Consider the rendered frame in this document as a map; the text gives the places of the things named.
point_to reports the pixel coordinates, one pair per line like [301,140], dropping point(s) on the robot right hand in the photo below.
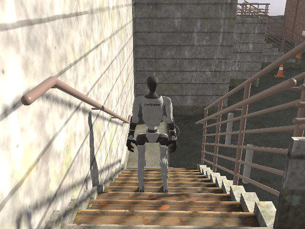
[174,142]

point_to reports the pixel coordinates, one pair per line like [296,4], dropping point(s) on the left robot upper arm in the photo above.
[135,109]

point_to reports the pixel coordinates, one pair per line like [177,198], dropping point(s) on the robot left hand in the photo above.
[128,144]

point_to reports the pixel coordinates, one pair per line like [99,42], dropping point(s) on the right robot forearm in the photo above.
[172,130]

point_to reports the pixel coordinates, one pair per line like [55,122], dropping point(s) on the left robot thigh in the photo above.
[141,145]

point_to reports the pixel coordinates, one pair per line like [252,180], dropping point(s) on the robot left shin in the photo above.
[140,175]

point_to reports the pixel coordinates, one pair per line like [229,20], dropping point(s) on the right robot upper arm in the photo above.
[169,109]

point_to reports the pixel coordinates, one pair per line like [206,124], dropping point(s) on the left robot forearm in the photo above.
[131,130]

